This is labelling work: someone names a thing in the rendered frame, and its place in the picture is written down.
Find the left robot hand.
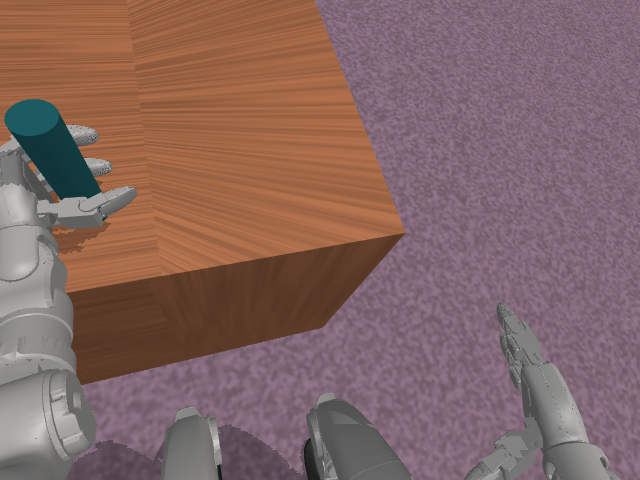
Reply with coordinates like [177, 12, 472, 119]
[0, 125, 137, 234]

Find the right robot arm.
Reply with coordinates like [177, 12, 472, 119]
[542, 441, 620, 480]

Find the right robot hand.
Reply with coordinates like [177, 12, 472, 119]
[464, 302, 590, 480]

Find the right robot foot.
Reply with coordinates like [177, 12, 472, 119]
[304, 438, 320, 480]

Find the can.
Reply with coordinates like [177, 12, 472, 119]
[4, 99, 108, 221]

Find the left robot arm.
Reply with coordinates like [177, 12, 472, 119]
[0, 225, 96, 480]

